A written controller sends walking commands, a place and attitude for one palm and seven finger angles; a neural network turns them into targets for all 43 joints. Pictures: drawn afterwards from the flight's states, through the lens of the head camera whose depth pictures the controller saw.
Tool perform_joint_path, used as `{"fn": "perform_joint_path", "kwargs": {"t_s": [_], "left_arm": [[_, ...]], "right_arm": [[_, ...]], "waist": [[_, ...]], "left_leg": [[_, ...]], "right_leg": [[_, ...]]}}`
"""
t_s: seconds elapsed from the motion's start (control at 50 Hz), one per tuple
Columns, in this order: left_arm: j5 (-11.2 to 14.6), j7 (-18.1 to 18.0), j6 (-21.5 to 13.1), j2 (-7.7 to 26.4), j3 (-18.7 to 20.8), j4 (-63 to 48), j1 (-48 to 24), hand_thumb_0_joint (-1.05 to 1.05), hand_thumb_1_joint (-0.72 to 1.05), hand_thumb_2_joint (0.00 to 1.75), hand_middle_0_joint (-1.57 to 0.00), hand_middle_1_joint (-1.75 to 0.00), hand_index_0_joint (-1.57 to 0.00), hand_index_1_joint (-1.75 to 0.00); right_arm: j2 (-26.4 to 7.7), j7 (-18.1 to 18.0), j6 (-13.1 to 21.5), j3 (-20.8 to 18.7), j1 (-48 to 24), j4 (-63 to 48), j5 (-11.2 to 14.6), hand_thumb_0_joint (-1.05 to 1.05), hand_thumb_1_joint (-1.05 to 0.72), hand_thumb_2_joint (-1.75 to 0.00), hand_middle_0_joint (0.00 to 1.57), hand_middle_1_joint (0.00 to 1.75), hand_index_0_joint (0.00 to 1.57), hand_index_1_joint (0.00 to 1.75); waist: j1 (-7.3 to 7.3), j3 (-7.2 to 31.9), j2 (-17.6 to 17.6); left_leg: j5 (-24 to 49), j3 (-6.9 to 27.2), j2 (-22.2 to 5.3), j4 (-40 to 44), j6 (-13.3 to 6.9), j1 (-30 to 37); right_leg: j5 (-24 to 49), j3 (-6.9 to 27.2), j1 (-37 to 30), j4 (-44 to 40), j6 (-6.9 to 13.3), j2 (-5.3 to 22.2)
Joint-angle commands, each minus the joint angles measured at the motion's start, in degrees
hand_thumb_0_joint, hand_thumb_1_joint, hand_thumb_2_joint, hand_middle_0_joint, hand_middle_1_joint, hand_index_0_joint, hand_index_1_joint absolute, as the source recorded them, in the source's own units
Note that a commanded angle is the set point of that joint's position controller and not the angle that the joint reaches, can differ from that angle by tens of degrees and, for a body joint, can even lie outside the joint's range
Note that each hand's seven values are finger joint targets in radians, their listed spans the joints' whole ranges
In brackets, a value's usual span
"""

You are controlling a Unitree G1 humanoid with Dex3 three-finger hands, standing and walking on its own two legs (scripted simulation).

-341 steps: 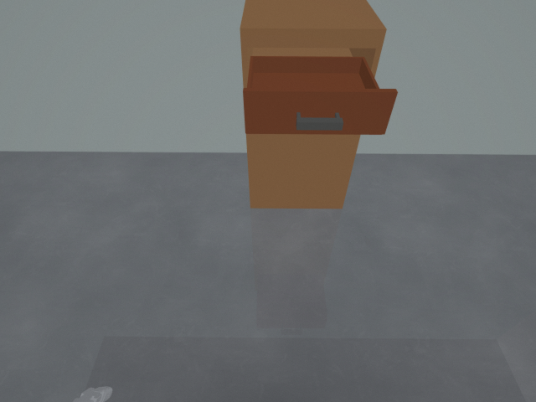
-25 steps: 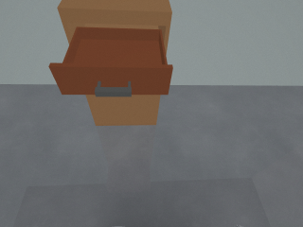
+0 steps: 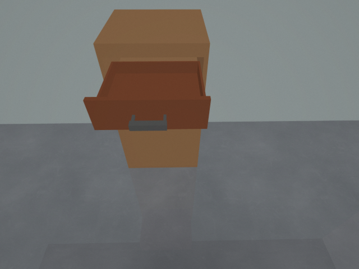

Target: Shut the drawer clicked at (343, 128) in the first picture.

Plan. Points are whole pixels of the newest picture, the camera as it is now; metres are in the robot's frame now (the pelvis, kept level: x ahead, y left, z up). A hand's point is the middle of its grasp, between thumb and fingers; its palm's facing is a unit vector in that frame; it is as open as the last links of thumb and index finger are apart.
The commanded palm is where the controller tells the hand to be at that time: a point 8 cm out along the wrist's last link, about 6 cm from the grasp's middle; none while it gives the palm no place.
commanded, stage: take the last steps up to it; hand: left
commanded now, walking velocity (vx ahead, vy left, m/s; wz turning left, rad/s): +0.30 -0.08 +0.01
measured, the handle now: (148, 121) +0.60 +0.13 -0.04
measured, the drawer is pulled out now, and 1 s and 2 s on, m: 0.30 0.30 0.30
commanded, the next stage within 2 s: come to a stop and stand still in 0.92 s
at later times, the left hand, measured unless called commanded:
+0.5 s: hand out of the picture -0.04 +0.11 -0.16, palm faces +0.19 -0.97 -0.12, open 7.4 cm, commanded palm none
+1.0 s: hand (135, 199) +0.37 +0.16 -0.17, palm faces -0.01 -0.97 -0.24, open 7.4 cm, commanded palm none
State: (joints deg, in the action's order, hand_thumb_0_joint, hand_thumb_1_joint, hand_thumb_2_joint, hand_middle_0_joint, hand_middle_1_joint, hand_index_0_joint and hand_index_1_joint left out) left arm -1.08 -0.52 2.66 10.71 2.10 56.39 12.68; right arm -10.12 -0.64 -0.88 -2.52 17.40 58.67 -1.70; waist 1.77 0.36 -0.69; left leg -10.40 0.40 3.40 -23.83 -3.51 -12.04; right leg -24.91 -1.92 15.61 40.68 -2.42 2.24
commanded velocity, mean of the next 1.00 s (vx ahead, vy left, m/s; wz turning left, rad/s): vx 0.25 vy -0.07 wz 0.00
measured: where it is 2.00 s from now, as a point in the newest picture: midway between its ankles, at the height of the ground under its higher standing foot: (187, 268)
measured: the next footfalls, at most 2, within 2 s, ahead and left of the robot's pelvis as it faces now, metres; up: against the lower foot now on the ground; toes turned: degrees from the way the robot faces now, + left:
right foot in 0.06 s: +0.02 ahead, -0.12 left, +0.00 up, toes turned -3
left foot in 0.56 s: +0.21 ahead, +0.13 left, +0.00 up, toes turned +9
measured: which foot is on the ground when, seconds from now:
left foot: down 0.00-0.06, up 0.08-0.54, down 0.56-1.00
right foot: up 0.00-0.04, down 0.06-0.56, up 0.58-0.98, down 1.00-1.00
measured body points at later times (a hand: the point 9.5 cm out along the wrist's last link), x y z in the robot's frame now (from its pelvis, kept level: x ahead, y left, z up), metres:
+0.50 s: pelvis +0.10 -0.01 +0.00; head +0.12 -0.01 +0.45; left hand -0.04 +0.16 -0.15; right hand +0.16 -0.23 -0.16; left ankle +0.16 +0.13 -0.72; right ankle -0.01 -0.12 -0.74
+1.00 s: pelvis +0.26 -0.04 -0.02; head +0.28 -0.06 +0.43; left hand +0.37 +0.21 -0.15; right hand +0.22 -0.27 -0.18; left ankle +0.17 +0.12 -0.74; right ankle +0.35 -0.15 -0.75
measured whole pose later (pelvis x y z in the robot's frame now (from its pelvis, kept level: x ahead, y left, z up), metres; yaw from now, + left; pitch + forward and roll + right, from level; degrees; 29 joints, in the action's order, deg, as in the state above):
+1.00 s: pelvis +0.26 -0.04 -0.02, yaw -1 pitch -1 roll +2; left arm -1.4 1.1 -1.5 11.1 3.7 56.3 9.1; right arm -9.8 -0.4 1.6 -3.6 20.1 62.6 -1.8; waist 1.6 -2.8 -0.8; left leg -24.1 -9.0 -6.1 -30.7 3.6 -3.9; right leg -10.0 -6.4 22.9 33.8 0.1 5.0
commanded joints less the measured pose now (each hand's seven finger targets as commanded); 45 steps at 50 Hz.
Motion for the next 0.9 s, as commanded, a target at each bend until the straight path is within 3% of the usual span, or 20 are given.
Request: {"fn": "perform_joint_path", "kwargs": {"t_s": [0.0,0.02,0.04,0.06,0.1,0.12,0.18,0.24,0.34,0.42,0.44,0.48,0.5,0.52,0.54,0.56,0.62,0.68,0.74,0.88], "left_arm": [[-0.41,0.15,-2.56,3.44,1.04,1.26,10.57,0.00,0.90,0.90,-0.20,-0.30,-0.20,-0.30],[-0.96,-0.28,-3.05,5.97,1.70,2.12,13.05,0.00,0.90,0.90,-0.20,-0.30,-0.20,-0.30],[-1.15,-0.85,-3.04,10.00,2.56,2.03,15.03,0.00,0.90,0.90,-0.20,-0.30,-0.20,-0.30],[-0.15,-1.18,-3.07,10.39,2.32,1.30,14.54,0.00,0.90,0.90,-0.20,-0.30,-0.20,-0.30],[0.27,-1.30,-4.27,6.82,2.00,1.35,10.22,0.00,0.90,0.90,-0.20,-0.30,-0.20,-0.30],[0.35,-1.11,-4.75,4.96,1.38,1.51,9.07,0.00,0.90,0.90,-0.20,-0.30,-0.20,-0.30],[0.49,-0.89,-5.94,2.78,0.64,2.75,10.76,0.00,0.90,0.90,-0.20,-0.30,-0.20,-0.30],[0.30,-1.00,-6.65,1.45,0.17,4.74,14.57,0.00,0.90,0.90,-0.20,-0.30,-0.20,-0.30],[-0.32,-1.33,-7.33,1.34,0.36,7.68,19.23,0.00,0.90,0.90,-0.20,-0.30,-0.20,-0.30],[-0.68,-1.39,-6.74,1.89,0.48,9.26,20.61,0.00,0.90,0.90,-0.20,-0.30,-0.20,-0.30],[-0.64,-1.36,-6.60,2.22,0.62,9.49,20.72,0.00,0.90,0.90,-0.20,-0.30,-0.20,-0.30],[-0.24,-1.17,-6.44,2.68,0.85,9.59,18.95,0.00,0.90,0.90,-0.20,-0.30,-0.20,-0.30],[0.16,-1.10,-6.45,1.91,0.82,9.70,19.11,0.00,0.90,0.90,-0.20,-0.30,-0.20,-0.30],[0.72,-0.81,-6.45,-0.72,0.65,9.13,21.21,0.00,0.90,0.90,-0.20,-0.30,-0.20,-0.30],[0.89,-0.53,-6.53,-1.92,-0.11,7.45,19.98,0.00,0.90,0.90,-0.20,-0.30,-0.20,-0.30],[0.35,-0.83,-5.77,0.40,0.29,6.22,16.83,0.00,0.90,0.90,-0.20,-0.30,-0.20,-0.30],[-0.39,0.19,-4.84,-0.79,1.37,5.92,10.45,0.00,0.90,0.90,-0.20,-0.30,-0.20,-0.30],[-0.51,0.68,-3.67,-2.82,1.45,5.59,12.58,0.00,0.90,0.90,-0.20,-0.30,-0.20,-0.30],[-0.58,1.16,-2.72,-2.37,1.56,3.51,10.14,0.00,0.90,0.90,-0.20,-0.30,-0.20,-0.30],[-0.42,1.78,-3.25,1.00,1.89,-0.92,0.43,0.00,0.90,0.90,-0.20,-0.30,-0.20,-0.30]], "right_arm": [[-7.99,-0.69,1.07,-1.92,-0.87,-2.00,0.29,0.00,-0.90,-0.90,0.20,0.30,0.20,0.30],[-4.89,-0.61,1.17,-1.50,-0.50,-2.10,0.69,0.00,-0.90,-0.90,0.20,0.30,0.20,0.30],[-1.86,-0.46,1.34,-0.62,-2.01,-3.91,1.00,0.00,-0.90,-0.90,0.20,0.30,0.20,0.30],[-5.14,-0.03,1.13,-1.40,-5.08,-5.03,0.08,0.00,-0.90,-0.90,0.20,0.30,0.20,0.30],[-5.52,0.71,0.66,-2.21,-3.42,-2.72,-0.19,0.00,-0.90,-0.90,0.20,0.30,0.20,0.30],[-4.94,1.00,0.46,-2.36,-1.65,-1.46,-0.17,0.00,-0.90,-0.90,0.20,0.30,0.20,0.30],[-2.29,1.30,0.49,-2.35,1.43,0.34,-0.07,0.00,-0.90,-0.90,0.20,0.30,0.20,0.30],[-2.39,1.20,0.63,-2.49,-0.74,-0.33,0.01,0.00,-0.90,-0.90,0.20,0.30,0.20,0.30],[-1.68,1.45,1.72,-1.98,-7.99,-2.46,0.09,0.00,-0.90,-0.90,0.20,0.30,0.20,0.30],[0.42,1.60,2.89,-1.03,-11.92,-3.48,0.45,0.00,-0.90,-0.90,0.20,0.30,0.20,0.30],[0.56,1.51,3.26,-0.92,-11.27,-3.16,0.55,0.00,-0.90,-0.90,0.20,0.30,0.20,0.30],[-0.34,0.69,4.18,-1.14,-3.63,-0.46,0.35,0.00,-0.90,-0.90,0.20,0.30,0.20,0.30],[-2.37,0.11,4.65,-1.54,3.34,1.65,0.17,0.00,-0.90,-0.90,0.20,0.30,0.20,0.30],[-8.19,-0.63,5.17,-2.93,10.31,3.20,-0.37,0.00,-0.90,-0.90,0.20,0.30,0.20,0.30],[-12.42,-1.09,4.89,-3.52,15.31,4.18,0.09,0.00,-0.90,-0.90,0.20,0.30,0.20,0.30],[-13.23,-1.26,4.19,-3.56,14.05,3.64,0.66,0.00,-0.90,-0.90,0.20,0.30,0.20,0.30],[-5.11,-1.35,4.94,-1.68,3.65,1.68,0.22,0.00,-0.90,-0.90,0.20,0.30,0.20,0.30],[-2.53,-1.27,5.77,-1.25,1.74,1.06,0.21,0.00,-0.90,-0.90,0.20,0.30,0.20,0.30],[-3.61,-0.96,5.54,-1.45,0.50,-0.30,0.30,0.00,-0.90,-0.90,0.20,0.30,0.20,0.30],[-7.75,-0.71,4.13,-2.55,0.89,-0.27,-0.39,0.00,-0.90,-0.90,0.20,0.30,0.20,0.30]], "waist": [[-4.24,-3.57,-1.29],[-5.13,-4.79,7.44],[-6.34,-8.15,21.20],[-6.21,-11.73,14.47],[-3.08,-13.54,11.30],[-1.62,-13.68,7.59],[-0.54,-10.74,4.10],[-1.64,-10.00,7.14],[-3.60,-9.57,7.30],[-4.66,-9.33,9.63],[-4.47,-8.09,9.39],[-0.78,-4.18,7.78],[1.92,0.19,4.74],[4.15,7.81,-6.13],[4.69,10.76,-13.33],[4.29,7.33,-7.34],[0.83,-6.54,-3.60],[-2.28,-5.81,-4.82],[-2.95,-7.38,-6.64],[-1.20,-8.36,-7.65]], "left_leg": [[-25.70,14.64,-11.31,7.13,-2.93,-14.01],[-24.55,9.18,-6.44,-4.24,-0.06,-21.89],[-21.95,-0.84,-0.27,-19.17,2.55,-30.10],[-20.07,0.70,-3.47,-26.97,2.43,-30.13],[-12.58,1.10,-5.72,-34.35,2.41,-27.73],[-8.69,0.27,-6.41,-36.66,3.00,-26.24],[-2.25,-1.34,-7.02,-39.95,4.34,-24.91],[0.31,-1.44,-8.50,-39.26,5.02,-26.57],[-2.26,-2.94,-9.89,-29.90,4.57,-29.59],[-5.86,-6.38,-7.62,-17.71,2.86,-20.14],[-6.17,-7.47,-6.55,-15.09,2.40,-17.38],[-1.96,-9.95,-3.38,-6.61,1.78,-3.63],[1.95,-7.41,-5.12,-2.93,1.01,8.24],[5.42,8.37,-18.49,-1.78,-2.85,22.90],[13.54,23.95,-30.36,4.16,-8.04,28.39],[11.79,24.06,-32.56,5.89,-9.63,22.95],[8.39,11.26,-25.84,10.77,-6.50,3.88],[14.02,1.32,-22.08,11.26,-4.80,-0.44],[9.49,-2.21,-20.50,13.17,-4.94,-2.08],[9.67,-2.28,-20.52,8.29,-4.06,0.92]], "right_leg": [[4.84,-1.23,-15.89,-18.56,1.80,-0.97],[-5.24,8.61,-20.53,-25.38,4.19,6.05],[-20.47,26.56,-18.61,-35.67,9.43,18.27],[-24.55,29.11,-9.99,-39.62,11.89,22.46],[-20.17,24.35,-3.82,-39.69,10.84,18.09],[-12.84,18.11,-3.37,-38.08,9.90,15.48],[3.59,7.87,-5.68,-35.19,8.66,11.11],[7.70,6.88,-7.83,-34.98,9.35,11.06],[17.56,8.07,-14.46,-32.02,12.23,12.75],[29.61,5.80,-13.21,-27.48,11.82,12.00],[32.50,5.27,-14.09,-25.59,11.49,11.51],[39.70,2.29,-11.12,-15.78,9.43,8.87],[39.12,1.02,-6.79,-5.20,7.97,6.96],[21.88,-1.93,5.19,8.79,5.17,2.28],[-5.98,-2.33,15.77,22.94,3.69,-2.04],[-7.37,1.74,16.76,28.82,4.64,0.17],[2.92,2.18,17.95,30.78,3.20,4.88],[7.43,0.96,14.36,25.29,2.01,5.39],[11.52,-0.27,15.07,17.91,1.03,6.02],[12.87,-4.52,8.84,-2.11,1.38,3.46]]}}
